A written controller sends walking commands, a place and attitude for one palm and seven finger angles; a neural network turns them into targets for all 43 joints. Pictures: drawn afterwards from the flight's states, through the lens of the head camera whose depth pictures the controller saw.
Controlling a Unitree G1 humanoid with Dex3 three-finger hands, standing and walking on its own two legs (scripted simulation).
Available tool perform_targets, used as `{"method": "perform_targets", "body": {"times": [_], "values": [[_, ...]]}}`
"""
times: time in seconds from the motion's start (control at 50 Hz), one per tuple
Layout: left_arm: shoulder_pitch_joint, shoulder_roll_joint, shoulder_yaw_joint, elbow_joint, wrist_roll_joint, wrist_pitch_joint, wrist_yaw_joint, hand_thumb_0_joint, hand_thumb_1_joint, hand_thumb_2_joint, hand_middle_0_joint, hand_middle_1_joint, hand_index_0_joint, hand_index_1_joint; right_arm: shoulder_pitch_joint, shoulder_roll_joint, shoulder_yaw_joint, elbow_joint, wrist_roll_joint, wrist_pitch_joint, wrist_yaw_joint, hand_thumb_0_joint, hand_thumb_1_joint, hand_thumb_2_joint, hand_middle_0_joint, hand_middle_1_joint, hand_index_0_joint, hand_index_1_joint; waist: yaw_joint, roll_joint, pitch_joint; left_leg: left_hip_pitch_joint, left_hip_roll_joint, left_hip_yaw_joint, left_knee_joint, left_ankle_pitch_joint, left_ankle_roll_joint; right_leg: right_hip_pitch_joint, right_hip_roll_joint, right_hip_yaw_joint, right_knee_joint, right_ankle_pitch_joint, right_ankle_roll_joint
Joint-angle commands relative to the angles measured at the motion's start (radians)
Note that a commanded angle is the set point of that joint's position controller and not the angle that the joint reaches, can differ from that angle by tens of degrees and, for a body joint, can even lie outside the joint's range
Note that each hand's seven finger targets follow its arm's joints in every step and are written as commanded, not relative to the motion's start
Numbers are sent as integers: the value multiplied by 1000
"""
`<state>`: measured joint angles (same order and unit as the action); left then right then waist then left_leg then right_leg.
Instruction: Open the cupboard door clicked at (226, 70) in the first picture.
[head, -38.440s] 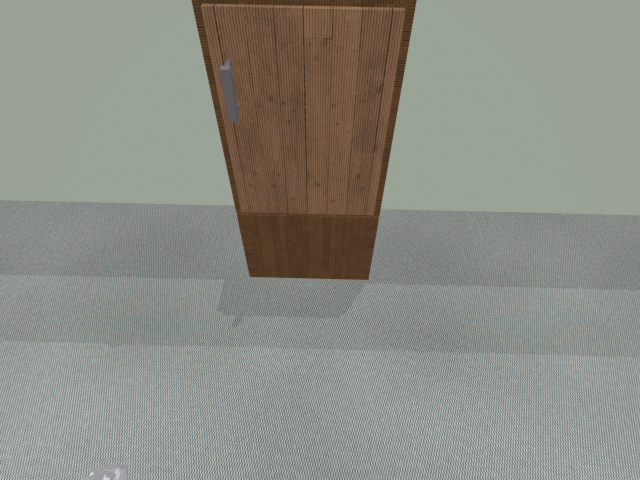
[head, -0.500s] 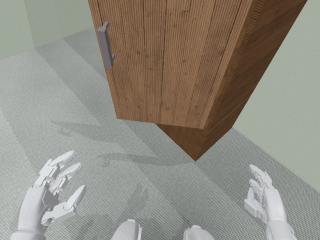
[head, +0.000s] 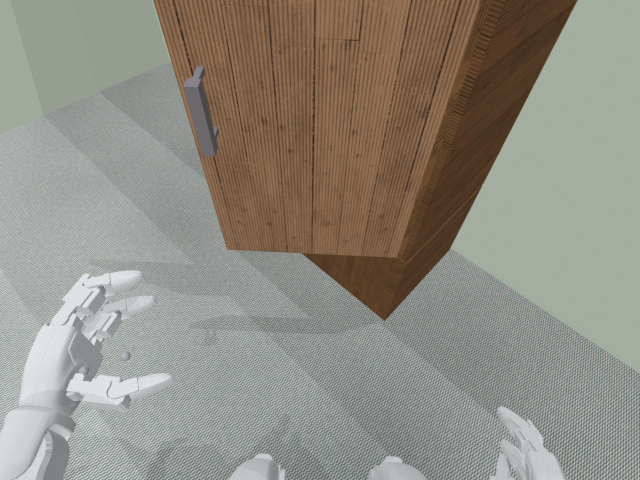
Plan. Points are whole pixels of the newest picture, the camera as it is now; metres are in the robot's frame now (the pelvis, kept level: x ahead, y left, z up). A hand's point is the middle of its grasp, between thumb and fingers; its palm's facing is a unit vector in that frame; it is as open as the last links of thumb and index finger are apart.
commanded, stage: raise the hand with hooked fingers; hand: left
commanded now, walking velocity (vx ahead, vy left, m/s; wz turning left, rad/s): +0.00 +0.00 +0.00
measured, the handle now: (204, 112) +0.62 +0.22 +0.09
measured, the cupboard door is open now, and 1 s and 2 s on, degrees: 41 41 41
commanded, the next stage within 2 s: move the hooked fingers beside the handle in 1.10 s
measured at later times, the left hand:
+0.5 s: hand (86, 292) +0.29 +0.27 +0.10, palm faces +0.04 -1.00 -0.05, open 13.9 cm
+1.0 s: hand (100, 271) +0.31 +0.26 +0.11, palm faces +0.03 -1.00 -0.03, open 14.0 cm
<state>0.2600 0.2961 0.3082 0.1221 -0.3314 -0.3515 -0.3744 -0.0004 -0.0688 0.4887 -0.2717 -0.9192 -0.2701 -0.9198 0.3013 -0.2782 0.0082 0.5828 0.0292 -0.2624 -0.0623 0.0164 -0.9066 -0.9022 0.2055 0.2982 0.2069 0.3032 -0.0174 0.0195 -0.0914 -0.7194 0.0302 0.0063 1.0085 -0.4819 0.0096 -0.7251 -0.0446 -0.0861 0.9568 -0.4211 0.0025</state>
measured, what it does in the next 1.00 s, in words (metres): stands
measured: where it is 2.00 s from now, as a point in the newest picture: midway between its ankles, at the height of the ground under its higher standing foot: outside the picture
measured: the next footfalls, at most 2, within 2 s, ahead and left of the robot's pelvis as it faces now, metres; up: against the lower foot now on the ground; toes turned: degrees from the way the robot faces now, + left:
none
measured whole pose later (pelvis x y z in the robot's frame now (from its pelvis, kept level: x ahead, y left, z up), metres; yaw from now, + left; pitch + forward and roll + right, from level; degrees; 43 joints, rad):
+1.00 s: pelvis +0.02 -0.01 +0.03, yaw -1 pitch +8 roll -1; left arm -0.06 0.40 0.45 0.43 -0.34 -0.25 -0.50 -0.02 -0.50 0.30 -0.30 -1.20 -0.30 -1.20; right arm 0.29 -0.28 0.04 0.57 0.03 -0.19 -0.08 0.01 -0.91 -0.90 0.20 0.30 0.21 0.30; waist -0.01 0.02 -0.06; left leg -0.53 0.04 0.02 0.81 -0.42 0.00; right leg -0.55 -0.03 -0.08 0.77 -0.36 -0.01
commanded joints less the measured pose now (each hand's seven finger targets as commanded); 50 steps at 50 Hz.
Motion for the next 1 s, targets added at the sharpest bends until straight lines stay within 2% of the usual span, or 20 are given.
{"method": "perform_targets", "body": {"times": [0.0, 0.04, 0.1, 0.16, 0.18, 0.28, 0.34, 0.38, 0.48, 0.52, 0.58, 0.66, 0.74, 0.82, 0.86, 0.9, 0.94, 0.98], "values": [[-124, 198, 104, -198, -21, -55, 7, 0, -290, 390, -285, -1065, -285, -1065, -66, -126, -49, -164, 10, -62, -17, 0, -900, -900, 200, 300, 200, 300, 20, 54, -194, 126, -29, -39, -215, 221, 1, 167, 48, 10, -147, 108, -22], [-154, 217, 117, -179, -25, -44, 4, 0, -337, 370, -288, -1095, -288, -1095, -67, -130, -44, -165, 9, -56, -19, 0, -900, -900, 200, 300, 200, 300, 25, 60, -174, 129, -29, -42, -224, 232, -1, 183, 51, 10, -153, 123, -26], [-202, 217, 112, -167, -23, -27, -7, 0, -407, 340, -293, -1140, -293, -1140, -67, -128, -40, -167, 12, -49, -21, 0, -900, -900, 200, 300, 200, 300, 18, 71, -177, 161, -27, -42, -239, 249, -3, 191, 51, 7, -165, 148, -24], [-249, 242, 124, -141, -23, -5, -25, 0, -477, 310, -298, -1185, -298, -1185, -65, -132, -33, -167, 12, -42, -24, 0, -900, -900, 200, 300, 200, 300, 20, 78, -188, 188, -26, -45, -251, 283, -6, 215, 55, 5, -171, 184, -27], [-260, 238, 121, -138, -23, 2, -32, 0, -500, 300, -300, -1200, -300, -1200, -67, -131, -34, -167, 13, -42, -25, 0, -900, -900, 200, 300, 200, 300, 18, 97, -189, 200, -26, -40, -250, 285, -5, 214, 55, 10, -179, 190, -26], [-337, 279, 155, -78, -31, 37, -61, 0, -500, 300, -300, -1200, -300, -1200, -63, -136, -28, -161, 13, -30, -29, 0, -900, -900, 200, 300, 200, 300, 17, 55, -193, 219, -25, -44, -265, 317, -7, 245, 58, 7, -196, 234, -25], [-387, 313, 180, -39, -36, 54, -77, 0, -500, 300, -300, -1200, -300, -1200, -68, -139, -21, -159, 10, -23, -33, 0, -900, -900, 200, 300, 200, 300, 24, 76, -185, 223, -29, -39, -270, 331, -7, 267, 58, 12, -204, 254, -32], [-418, 310, 179, -8, -39, 62, -92, 0, -500, 300, -300, -1200, -300, -1200, -63, -138, -21, -157, 13, -16, -36, 0, -900, -900, 200, 300, 200, 300, 14, 35, -192, 230, -28, -38, -276, 331, -4, 270, 58, 13, -218, 260, -26], [-487, 360, 211, 17, -43, 63, -119, 0, -500, 300, -300, -1200, -300, -1200, -57, -138, -21, -149, 12, -13, -39, 0, -900, -900, 200, 300, 200, 300, 23, 88, -241, 271, -30, -30, -285, 372, -3, 307, 56, 26, -231, 301, -29], [-494, 363, 220, 69, -49, 71, -126, 0, -500, 300, -300, -1200, -300, -1200, -55, -140, -21, -146, 13, -10, -41, 0, -900, -900, 200, 300, 200, 300, 19, 30, -210, 247, -30, -29, -292, 353, -1, 314, 54, 26, -244, 296, -24], [-550, 392, 234, 116, -47, 80, -143, 0, -500, 300, -300, -1200, -300, -1200, -51, -145, -20, -142, 15, -1, -43, 0, -900, -900, 200, 300, 200, 300, 19, 49, -200, 244, -32, -22, -300, 354, 0, 327, 52, 35, -255, 305, -28], [-493, 368, 221, 110, -50, 75, -153, 0, -500, 300, -300, -1200, -300, -1200, -39, -142, -26, -155, 13, 1, -32, 0, -900, -900, 200, 300, 200, 300, 32, 58, -242, 271, -33, -14, -299, 422, 3, 358, 52, 37, -251, 372, -29], [-495, 386, 241, 111, -52, 65, -137, 0, -500, 300, -300, -1200, -300, -1200, -39, -147, -30, -157, 11, 8, -27, 0, -900, -900, 200, 300, 200, 300, 32, 26, -210, 248, -33, -13, -305, 387, 4, 350, 55, 38, -258, 343, -28], [-510, 378, 241, 99, -45, 49, -119, 0, -500, 300, -300, -1200, -300, -1200, -38, -139, -32, -157, 13, 13, -28, 0, -900, -900, 200, 300, 200, 300, 26, 65, -215, 259, -35, -3, -311, 364, 4, 342, 50, 45, -267, 325, -23], [-525, 386, 239, 95, -40, 43, -116, 0, -500, 300, -300, -1200, -300, -1200, -37, -142, -32, -155, 12, 17, -29, 0, -900, -900, 200, 300, 200, 300, 20, 30, -215, 254, -32, -7, -313, 357, 7, 353, 52, 47, -268, 322, -23], [-529, 391, 241, 80, -35, 33, -115, 0, -500, 300, -300, -1200, -300, -1200, -39, -138, -31, -156, 12, 15, -31, 0, -900, -900, 200, 300, 200, 300, 24, 78, -230, 268, -34, -5, -315, 364, 5, 355, 50, 48, -266, 328, -24], [-543, 388, 230, 81, -37, 30, -116, 0, -500, 300, -300, -1200, -300, -1200, -41, -139, -27, -151, 11, 15, -32, 0, -900, -900, 200, 300, 200, 300, 21, 79, -210, 265, -32, -6, -313, 351, 5, 352, 52, 52, -270, 316, -27], [-526, 373, 227, 127, -41, 38, -121, 0, -500, 300, -300, -1200, -300, -1200, -44, -137, -26, -150, 15, 19, -35, 0, -900, -900, 200, 300, 200, 300, 16, 29, -189, 245, -32, -7, -321, 313, 6, 343, 52, 52, -280, 283, -22]]}}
